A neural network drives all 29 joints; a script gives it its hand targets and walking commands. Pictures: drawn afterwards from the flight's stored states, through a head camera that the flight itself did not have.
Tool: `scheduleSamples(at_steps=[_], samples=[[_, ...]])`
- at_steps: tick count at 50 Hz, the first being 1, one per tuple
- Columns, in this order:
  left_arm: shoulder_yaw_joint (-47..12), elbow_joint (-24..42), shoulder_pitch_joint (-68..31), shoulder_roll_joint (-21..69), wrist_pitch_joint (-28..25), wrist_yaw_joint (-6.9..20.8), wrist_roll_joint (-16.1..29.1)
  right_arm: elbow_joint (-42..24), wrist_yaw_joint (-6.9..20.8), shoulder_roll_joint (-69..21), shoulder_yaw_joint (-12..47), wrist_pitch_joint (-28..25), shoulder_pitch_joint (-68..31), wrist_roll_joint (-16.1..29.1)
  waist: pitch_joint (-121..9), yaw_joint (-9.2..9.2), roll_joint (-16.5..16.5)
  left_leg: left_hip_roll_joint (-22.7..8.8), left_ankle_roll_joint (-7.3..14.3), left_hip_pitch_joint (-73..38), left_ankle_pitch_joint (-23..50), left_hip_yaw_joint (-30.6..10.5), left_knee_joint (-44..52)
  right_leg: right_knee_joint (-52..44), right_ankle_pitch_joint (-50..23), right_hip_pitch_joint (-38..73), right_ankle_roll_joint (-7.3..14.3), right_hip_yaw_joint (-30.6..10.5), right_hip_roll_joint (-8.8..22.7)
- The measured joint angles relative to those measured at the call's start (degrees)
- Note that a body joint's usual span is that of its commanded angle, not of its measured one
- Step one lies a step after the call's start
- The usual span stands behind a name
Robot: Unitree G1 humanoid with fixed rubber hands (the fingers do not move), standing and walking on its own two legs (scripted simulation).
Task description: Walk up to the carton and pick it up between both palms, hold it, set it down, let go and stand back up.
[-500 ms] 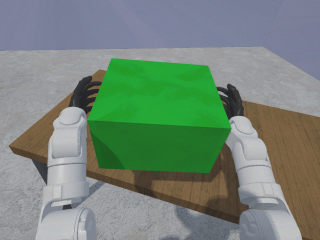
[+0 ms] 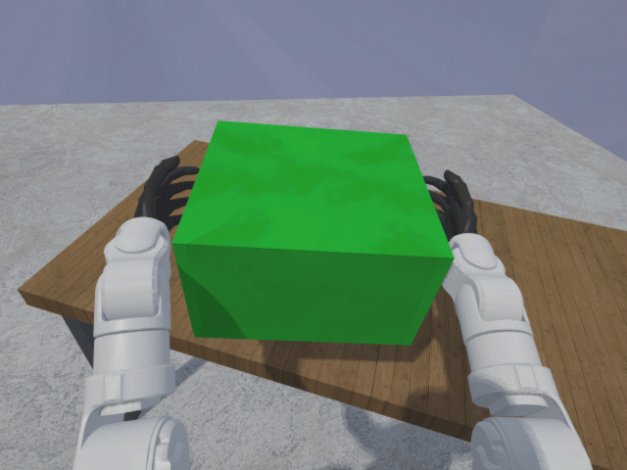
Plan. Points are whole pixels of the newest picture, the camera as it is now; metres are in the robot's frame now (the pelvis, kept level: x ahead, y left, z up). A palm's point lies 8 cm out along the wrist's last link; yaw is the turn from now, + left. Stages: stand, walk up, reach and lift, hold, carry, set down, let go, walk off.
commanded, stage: hold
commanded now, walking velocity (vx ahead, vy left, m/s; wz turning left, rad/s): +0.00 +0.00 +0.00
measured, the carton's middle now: (309, 227) +0.40 -0.01 +0.14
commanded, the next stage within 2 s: none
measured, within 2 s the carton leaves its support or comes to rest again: neither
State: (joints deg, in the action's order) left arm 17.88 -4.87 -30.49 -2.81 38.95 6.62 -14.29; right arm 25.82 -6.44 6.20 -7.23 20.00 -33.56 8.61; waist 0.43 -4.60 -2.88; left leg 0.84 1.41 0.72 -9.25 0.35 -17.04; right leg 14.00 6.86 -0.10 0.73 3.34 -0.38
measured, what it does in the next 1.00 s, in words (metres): stands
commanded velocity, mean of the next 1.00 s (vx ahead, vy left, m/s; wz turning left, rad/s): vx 0.00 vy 0.00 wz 0.00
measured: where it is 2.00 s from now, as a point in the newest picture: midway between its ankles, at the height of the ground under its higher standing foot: outside the picture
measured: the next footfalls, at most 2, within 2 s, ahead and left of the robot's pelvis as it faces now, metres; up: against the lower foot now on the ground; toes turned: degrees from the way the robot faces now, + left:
none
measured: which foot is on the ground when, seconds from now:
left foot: down 0.00-1.00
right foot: down 0.00-1.00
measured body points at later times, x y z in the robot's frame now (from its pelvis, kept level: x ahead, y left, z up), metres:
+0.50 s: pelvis +0.00 +0.00 +0.00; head -0.04 +0.03 +0.45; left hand +0.37 +0.18 +0.18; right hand +0.37 -0.19 +0.18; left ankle +0.01 +0.10 -0.75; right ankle +0.02 -0.11 -0.75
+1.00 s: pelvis +0.00 +0.00 +0.00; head -0.04 +0.02 +0.45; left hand +0.37 +0.18 +0.19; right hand +0.37 -0.19 +0.18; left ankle +0.01 +0.10 -0.75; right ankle +0.02 -0.11 -0.75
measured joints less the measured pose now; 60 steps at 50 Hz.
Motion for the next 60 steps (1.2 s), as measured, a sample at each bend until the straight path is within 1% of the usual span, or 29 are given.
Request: scheduleSamples(at_steps=[11, 21, 29, 50, 60], samples=[[0.1, -0.6, -1.0, -0.1, 0.1, -0.1, 0.0, 0.5, 0.3, 0.1, -0.5, 0.0, -0.9, -0.5, -0.2, 0.31, 0.1, 0.1, 0.1, 0.6, 0.3, 0.3, 0.2, 0.0, -0.2, -0.7, -0.1, -0.2, 0.1], [-0.1, 0.6, -0.1, 0.2, 0.7, -0.2, -0.3, 0.5, 0.6, 0.2, -0.2, 0.0, -0.4, -0.2, -0.1, 0.14, -0.2, 0.1, 0.2, 0.1, -0.1, 0.3, 0.0, -0.1, 0.0, -0.1, -0.2, -0.2, 0.1], [-0.9, 2.2, 1.1, 0.2, 0.5, -0.6, 0.2, -1.2, 0.5, 0.5, 0.3, 0.0, 0.5, 0.4, 0.1, 0.02, 0.0, 0.0, 0.2, 0.3, -0.5, 0.3, -0.5, 0.0, 0.2, -0.1, -0.2, -0.2, 0.0], [0.0, 0.3, -0.3, 0.3, 0.7, -0.5, 0.1, 0.1, 0.7, 0.2, -0.5, 0.3, -0.4, -0.5, -0.3, 0.34, 0.2, 0.0, 0.1, 0.3, 0.1, 0.4, 0.2, 0.1, 0.0, -0.4, -0.1, -0.3, 0.0], [-0.2, 0.6, 0.1, 0.1, 0.5, -0.4, 0.2, 0.0, 0.6, 0.1, -0.3, 0.2, -0.2, -0.3, -0.4, 0.22, 0.1, 0.1, 0.2, 0.4, -0.1, 0.4, -0.1, 0.0, 0.1, -0.4, -0.2, -0.3, 0.1]])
